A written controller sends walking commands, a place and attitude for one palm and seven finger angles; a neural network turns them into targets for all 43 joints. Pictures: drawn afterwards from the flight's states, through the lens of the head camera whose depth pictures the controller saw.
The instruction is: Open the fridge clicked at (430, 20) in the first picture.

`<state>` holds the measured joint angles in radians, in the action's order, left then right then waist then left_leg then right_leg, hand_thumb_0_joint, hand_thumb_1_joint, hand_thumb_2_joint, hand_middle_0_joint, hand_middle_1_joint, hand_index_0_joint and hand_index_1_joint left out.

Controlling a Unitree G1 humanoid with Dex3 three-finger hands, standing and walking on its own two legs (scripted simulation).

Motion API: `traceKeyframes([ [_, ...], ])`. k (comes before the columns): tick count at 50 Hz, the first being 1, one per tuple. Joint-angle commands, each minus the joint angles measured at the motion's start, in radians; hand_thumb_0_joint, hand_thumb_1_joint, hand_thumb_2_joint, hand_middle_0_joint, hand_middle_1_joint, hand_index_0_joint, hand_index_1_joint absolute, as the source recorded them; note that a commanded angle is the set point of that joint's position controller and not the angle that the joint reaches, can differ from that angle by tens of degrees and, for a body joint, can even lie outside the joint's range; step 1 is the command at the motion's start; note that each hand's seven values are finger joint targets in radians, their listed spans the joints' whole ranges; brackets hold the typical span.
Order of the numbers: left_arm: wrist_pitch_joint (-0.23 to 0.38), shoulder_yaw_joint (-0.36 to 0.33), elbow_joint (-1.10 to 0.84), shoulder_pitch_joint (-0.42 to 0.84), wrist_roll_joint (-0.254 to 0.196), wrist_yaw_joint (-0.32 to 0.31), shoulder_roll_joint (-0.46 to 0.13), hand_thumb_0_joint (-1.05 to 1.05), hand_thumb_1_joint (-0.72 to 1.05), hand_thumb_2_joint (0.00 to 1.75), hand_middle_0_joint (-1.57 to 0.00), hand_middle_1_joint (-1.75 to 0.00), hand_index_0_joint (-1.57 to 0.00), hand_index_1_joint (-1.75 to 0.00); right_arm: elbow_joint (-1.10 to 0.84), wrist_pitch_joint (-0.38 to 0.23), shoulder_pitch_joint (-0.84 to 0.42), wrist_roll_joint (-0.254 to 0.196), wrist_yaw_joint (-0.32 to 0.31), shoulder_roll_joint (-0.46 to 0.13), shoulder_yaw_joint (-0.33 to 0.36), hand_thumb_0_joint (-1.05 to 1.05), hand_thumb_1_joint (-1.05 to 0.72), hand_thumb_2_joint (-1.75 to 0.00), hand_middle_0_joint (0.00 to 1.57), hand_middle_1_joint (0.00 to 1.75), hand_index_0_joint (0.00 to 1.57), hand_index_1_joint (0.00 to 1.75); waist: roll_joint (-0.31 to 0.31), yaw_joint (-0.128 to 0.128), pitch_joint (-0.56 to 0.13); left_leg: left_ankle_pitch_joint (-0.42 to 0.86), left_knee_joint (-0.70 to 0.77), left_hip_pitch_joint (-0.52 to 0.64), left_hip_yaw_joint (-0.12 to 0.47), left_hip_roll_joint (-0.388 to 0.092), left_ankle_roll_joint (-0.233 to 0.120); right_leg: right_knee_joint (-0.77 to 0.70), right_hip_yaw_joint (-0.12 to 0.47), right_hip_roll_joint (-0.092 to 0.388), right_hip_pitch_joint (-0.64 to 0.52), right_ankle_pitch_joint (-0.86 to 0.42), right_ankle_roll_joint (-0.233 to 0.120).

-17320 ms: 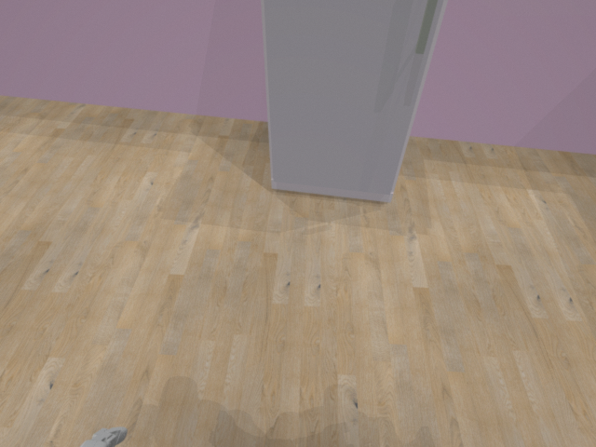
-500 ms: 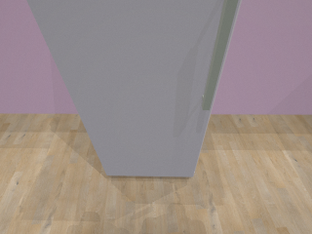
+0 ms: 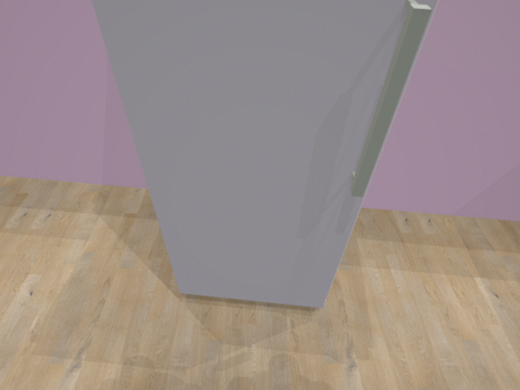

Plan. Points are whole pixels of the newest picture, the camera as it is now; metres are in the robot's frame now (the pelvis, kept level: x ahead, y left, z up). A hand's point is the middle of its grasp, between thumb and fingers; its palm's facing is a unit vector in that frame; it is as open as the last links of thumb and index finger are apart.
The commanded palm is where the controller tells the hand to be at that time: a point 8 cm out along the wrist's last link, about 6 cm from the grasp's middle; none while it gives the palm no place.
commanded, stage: relax the arm and regain balance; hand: right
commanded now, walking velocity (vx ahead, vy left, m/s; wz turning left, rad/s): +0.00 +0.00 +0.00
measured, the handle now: (378, 114) +0.56 -0.18 +0.18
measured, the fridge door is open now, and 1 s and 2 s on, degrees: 0 0 0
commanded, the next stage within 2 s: step back with the hand held close in 0.20 s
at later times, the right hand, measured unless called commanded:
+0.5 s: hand out of the picture +0.20 -0.27 +0.19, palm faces +0.54 +0.70 -0.47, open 11.5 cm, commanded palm +0.13 -0.27 +0.18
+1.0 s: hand out of the picture +0.19 -0.26 +0.18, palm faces +0.35 +0.81 -0.47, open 7.4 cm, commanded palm +0.13 -0.30 +0.18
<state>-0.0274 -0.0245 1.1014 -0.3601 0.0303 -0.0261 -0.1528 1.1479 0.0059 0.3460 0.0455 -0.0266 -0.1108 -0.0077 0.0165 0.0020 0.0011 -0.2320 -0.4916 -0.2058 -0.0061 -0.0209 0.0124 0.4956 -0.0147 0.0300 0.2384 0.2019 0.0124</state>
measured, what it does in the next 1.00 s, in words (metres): lifts its left foot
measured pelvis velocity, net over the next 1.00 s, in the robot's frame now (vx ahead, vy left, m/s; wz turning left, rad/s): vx -0.02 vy -0.02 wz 0.03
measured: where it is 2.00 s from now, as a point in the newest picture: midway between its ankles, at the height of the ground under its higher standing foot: outside the picture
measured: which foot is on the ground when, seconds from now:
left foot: down 0.00-0.80, up 0.82-1.00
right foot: down 0.00-1.00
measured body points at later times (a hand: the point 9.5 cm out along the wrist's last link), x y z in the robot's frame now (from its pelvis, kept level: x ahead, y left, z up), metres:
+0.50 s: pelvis +0.00 +0.02 -0.01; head +0.02 -0.02 +0.44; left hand +0.13 +0.27 -0.10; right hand +0.17 -0.31 +0.21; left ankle +0.03 +0.13 -0.74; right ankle +0.04 -0.13 -0.74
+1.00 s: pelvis -0.02 -0.02 +0.00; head +0.05 -0.04 +0.45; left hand +0.10 +0.18 -0.11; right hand +0.16 -0.30 +0.20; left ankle -0.07 +0.08 -0.71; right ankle +0.04 -0.15 -0.74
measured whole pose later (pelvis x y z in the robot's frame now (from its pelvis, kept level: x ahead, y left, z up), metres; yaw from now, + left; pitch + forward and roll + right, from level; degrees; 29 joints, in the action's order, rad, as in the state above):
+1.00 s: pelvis -0.02 -0.02 +0.00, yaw +2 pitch +1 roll +2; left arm 0.17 0.04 0.68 -0.28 0.01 -0.05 -0.14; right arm -0.70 -0.18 0.58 -0.04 -0.17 -0.41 0.38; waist 0.00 -0.07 0.14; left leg -0.41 -0.67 -0.25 -0.01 0.06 0.03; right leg 0.45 0.11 0.01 0.32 0.14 0.02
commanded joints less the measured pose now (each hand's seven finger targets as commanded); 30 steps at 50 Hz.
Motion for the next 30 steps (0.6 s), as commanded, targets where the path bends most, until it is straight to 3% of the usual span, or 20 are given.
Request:
traceKeyframes([
  [1, 0.023, -0.016, -0.032, -0.050, -0.005, -0.004, -0.083, 0.00, 0.90, 0.90, -0.20, -0.30, -0.20, -0.30, -0.039, -0.017, 0.037, -0.033, -0.014, -0.156, 0.045, 0.00, 0.50, -0.30, 0.15, 0.30, 0.15, 0.30, 0.032, -0.002, 0.147, -0.174, 0.153, -0.124, 0.073, -0.058, -0.058, -0.143, 0.092, 0.051, 0.046, 0.146, -0.033],
  [16, 0.026, -0.020, -0.021, -0.034, -0.012, -0.006, -0.090, 0.00, 0.90, 0.90, -0.20, -0.30, -0.20, -0.30, -0.041, -0.023, 0.020, -0.035, -0.016, -0.163, 0.045, 0.00, 0.50, -0.30, 0.15, 0.30, 0.15, 0.30, -0.021, 0.002, 0.089, -0.040, 0.155, -0.071, 0.068, -0.066, -0.053, -0.129, 0.079, 0.065, -0.036, -0.002, -0.037],
  [17, 0.185, -0.052, -0.637, 0.414, -0.129, -0.069, -0.401, 0.00, 0.90, 0.90, -0.20, -0.30, -0.20, -0.30, -2.632, -0.287, -0.838, -0.154, -0.172, -1.182, 0.621, 0.00, -0.90, -0.90, 0.20, 0.30, 0.20, 0.30, -0.023, -0.125, -0.232, -0.100, 0.009, -0.091, 0.029, -0.001, 0.198, -0.045, 0.093, 0.092, -0.093, 0.253, -0.046],
  [18, 0.286, 0.053, -0.435, 0.224, -0.074, -0.155, -0.158, 0.00, 0.90, 0.90, -0.20, -0.30, -0.20, -0.30, -2.632, -0.251, -0.718, -0.017, -0.199, -1.113, 0.497, 0.00, -0.90, -0.90, 0.20, 0.30, 0.20, 0.30, 0.129, -0.115, -0.241, -0.127, -0.054, -0.028, 0.001, -0.036, 0.096, -0.056, 0.038, 0.118, 0.040, 0.267, -0.044],
  [19, 0.342, 0.033, -0.436, 0.267, -0.075, -0.172, -0.144, 0.00, 0.90, 0.90, -0.20, -0.30, -0.20, -0.30, -2.440, -0.094, -0.383, -0.053, -0.204, -0.882, 0.433, 0.00, -0.90, -0.90, 0.20, 0.30, 0.20, 0.30, 0.235, -0.094, -0.052, -0.182, -0.011, -0.108, -0.049, 0.039, 0.075, -0.132, 0.081, 0.099, 0.096, 0.203, -0.011],
  [20, 0.379, 0.042, -0.470, 0.232, -0.113, -0.168, -0.148, 0.00, 0.90, 0.90, -0.20, -0.30, -0.20, -0.30, -2.372, 0.037, -0.206, -0.090, -0.202, -0.741, 0.345, 0.00, -0.90, -0.90, 0.20, 0.30, 0.20, 0.30, 0.211, -0.089, -0.085, -0.168, -0.019, -0.039, -0.035, 0.048, 0.069, -0.149, 0.080, 0.091, 0.099, 0.206, -0.004],
  [21, 0.383, 0.064, -0.519, 0.190, -0.131, -0.157, -0.147, 0.00, 0.90, 0.90, -0.20, -0.30, -0.20, -0.30, -2.415, 0.080, -0.169, -0.120, -0.198, -0.681, 0.334, 0.00, -0.90, -0.90, 0.20, 0.30, 0.20, 0.30, 0.179, -0.089, -0.146, -0.156, -0.014, 0.043, 0.006, 0.042, 0.055, -0.105, 0.065, 0.052, 0.077, 0.222, -0.017],
  [22, 0.394, 0.075, -0.558, 0.172, -0.131, -0.135, -0.143, 0.00, 0.90, 0.90, -0.20, -0.30, -0.20, -0.30, -2.483, 0.069, -0.246, -0.111, -0.201, -0.563, 0.282, 0.00, -0.90, -0.90, 0.20, 0.30, 0.20, 0.30, 0.179, -0.040, -0.137, -0.125, 0.038, 0.024, 0.046, 0.005, 0.028, -0.045, 0.044, 0.015, 0.034, 0.226, -0.027],
  [23, 0.412, 0.067, -0.544, 0.163, -0.119, -0.120, -0.124, 0.00, 0.90, 0.90, -0.20, -0.30, -0.20, -0.30, -2.388, 0.035, -0.323, -0.104, -0.210, -0.457, 0.277, 0.00, -0.90, -0.90, 0.20, 0.30, 0.20, 0.30, 0.153, 0.006, -0.106, -0.100, 0.092, -0.041, 0.090, -0.042, -0.006, 0.007, 0.028, -0.007, 0.004, 0.235, -0.030],
  [24, 0.419, 0.044, -0.543, 0.178, -0.100, -0.094, -0.119, 0.00, 0.90, 0.90, -0.20, -0.30, -0.20, -0.30, -2.212, -0.020, -0.252, -0.090, -0.202, -0.366, 0.289, 0.00, -0.90, -0.90, 0.20, 0.30, 0.20, 0.30, 0.074, 0.025, -0.122, 0.015, 0.118, -0.071, 0.143, -0.076, -0.040, 0.069, 0.003, -0.030, -0.057, 0.171, -0.025],
  [25, 0.362, 0.012, -0.519, 0.151, -0.071, -0.068, -0.160, 0.00, 0.90, 0.90, -0.20, -0.30, -0.20, -0.30, -1.883, -0.055, -0.009, -0.083, -0.183, -0.319, 0.334, 0.00, -0.90, -0.90, 0.20, 0.30, 0.20, 0.30, 0.037, 0.046, -0.036, 0.140, 0.095, -0.127, 0.155, -0.099, -0.066, 0.103, 0.030, -0.003, -0.050, 0.044, -0.013],
  [26, 0.292, -0.009, -0.504, 0.154, -0.065, -0.041, -0.178, 0.00, 0.90, 0.90, -0.20, -0.30, -0.20, -0.30, -1.610, -0.067, 0.249, -0.080, -0.165, -0.302, 0.385, 0.00, -0.90, -0.90, 0.20, 0.30, 0.20, 0.30, 0.021, 0.030, -0.010, 0.222, 0.071, -0.139, 0.128, -0.087, -0.063, 0.092, 0.060, 0.032, -0.008, -0.092, -0.011],
  [27, 0.219, -0.027, -0.514, 0.199, -0.073, -0.019, -0.173, 0.00, 0.90, 0.90, -0.20, -0.30, -0.20, -0.30, -1.418, -0.077, 0.318, -0.061, -0.143, -0.293, 0.403, 0.00, -0.90, -0.90, 0.20, 0.30, 0.20, 0.30, -0.016, 0.020, 0.014, 0.247, 0.077, -0.150, 0.113, -0.078, -0.054, 0.087, 0.067, 0.045, 0.044, -0.175, -0.008],
  [28, 0.168, -0.044, -0.531, 0.216, -0.086, -0.006, -0.159, 0.00, 0.90, 0.90, -0.20, -0.30, -0.20, -0.30, -1.342, -0.101, 0.282, -0.055, -0.122, -0.310, 0.419, 0.00, -0.90, -0.90, 0.20, 0.30, 0.20, 0.30, -0.113, 0.019, 0.048, 0.257, 0.100, -0.168, 0.107, -0.087, -0.061, 0.110, 0.076, 0.040, 0.060, -0.199, -0.007],
  [29, 0.135, -0.050, -0.557, 0.233, -0.099, 0.007, -0.148, 0.00, 0.90, 0.90, -0.20, -0.30, -0.20, -0.30, -1.294, -0.127, 0.274, -0.062, -0.104, -0.321, 0.431, 0.00, -0.90, -0.90, 0.20, 0.30, 0.20, 0.30, -0.184, 0.014, 0.082, 0.290, 0.131, -0.192, 0.095, -0.092, -0.076, 0.138, 0.072, 0.022, 0.055, -0.193, -0.009],
  [30, 0.108, -0.047, -0.576, 0.233, -0.117, 0.016, -0.139, 0.00, 0.90, 0.90, -0.20, -0.30, -0.20, -0.30, -1.295, -0.153, 0.225, -0.078, -0.090, -0.353, 0.448, 0.00, -0.90, -0.90, 0.20, 0.30, 0.20, 0.30, -0.296, 0.020, 0.069, 0.288, 0.149, -0.177, 0.095, -0.111, -0.081, 0.156, 0.091, 0.016, 0.069, -0.123, -0.013],
])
